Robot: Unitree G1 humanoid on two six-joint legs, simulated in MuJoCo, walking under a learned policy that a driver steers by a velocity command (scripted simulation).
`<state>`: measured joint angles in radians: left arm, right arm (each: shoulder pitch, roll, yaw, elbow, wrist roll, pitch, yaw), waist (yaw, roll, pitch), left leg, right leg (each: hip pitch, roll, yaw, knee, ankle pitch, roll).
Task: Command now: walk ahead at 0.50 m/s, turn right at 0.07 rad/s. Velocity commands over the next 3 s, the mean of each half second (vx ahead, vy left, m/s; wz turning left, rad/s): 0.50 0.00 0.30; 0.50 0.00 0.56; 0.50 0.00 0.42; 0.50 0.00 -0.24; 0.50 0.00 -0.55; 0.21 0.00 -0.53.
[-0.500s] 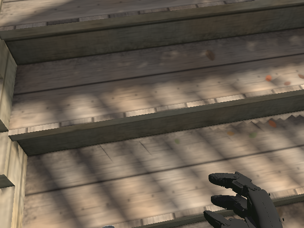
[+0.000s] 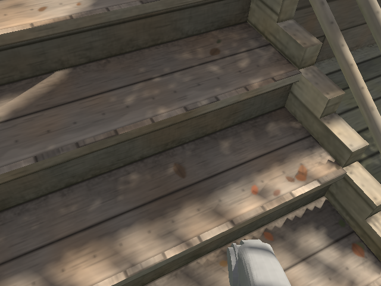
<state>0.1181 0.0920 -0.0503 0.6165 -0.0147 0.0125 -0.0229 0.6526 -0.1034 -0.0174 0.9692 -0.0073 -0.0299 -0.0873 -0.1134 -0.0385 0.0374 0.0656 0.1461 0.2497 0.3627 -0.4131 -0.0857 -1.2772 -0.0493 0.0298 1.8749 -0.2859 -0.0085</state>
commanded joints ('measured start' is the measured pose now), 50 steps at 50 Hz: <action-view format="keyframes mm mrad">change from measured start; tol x64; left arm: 1 -345 -3 -39 -236 4 -39 -31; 28 442 243 42 393 65 -63 93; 50 -242 -45 -87 -123 41 -133 -6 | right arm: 1 0 -191 -42 -23 30 25 -25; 29 -857 -2 107 -429 23 12 149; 50 -145 -113 35 2 3 -4 118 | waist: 1 38 126 191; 7 294 -225 -585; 50 106 137 19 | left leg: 1 -186 191 -144 -464 203 248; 5 -140 153 -162 74 1839 211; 7 -498 -101 -340 797 335 120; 21 -1402 -160 -366 2003 365 200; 32 -713 -243 85 991 -12 284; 36 -78 41 -1234 -98 -477 499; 50 -498 -105 -637 -38 62 242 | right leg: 1 74 -96 -190 -426 32 -28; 5 1155 120 -158 -824 14 -182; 8 1340 -334 1034 -1637 -577 -285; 27 1090 -277 -220 -1797 132 -88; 33 1366 -302 -315 -1361 2009 -145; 36 645 119 -14 -376 179 -28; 50 -184 -46 -116 192 186 -17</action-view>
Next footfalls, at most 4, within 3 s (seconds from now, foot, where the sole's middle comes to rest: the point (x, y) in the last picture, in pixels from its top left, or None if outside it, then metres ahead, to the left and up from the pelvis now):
0.10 right None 0.31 -0.16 -0.60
0.66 left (141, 219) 0.55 0.08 -0.43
1.16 right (132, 86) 0.91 0.09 -0.26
1.74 left None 0.97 0.61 -0.09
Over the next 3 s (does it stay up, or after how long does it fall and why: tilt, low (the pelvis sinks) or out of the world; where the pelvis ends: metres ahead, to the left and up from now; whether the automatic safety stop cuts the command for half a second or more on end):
stays up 1.47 0.66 0.83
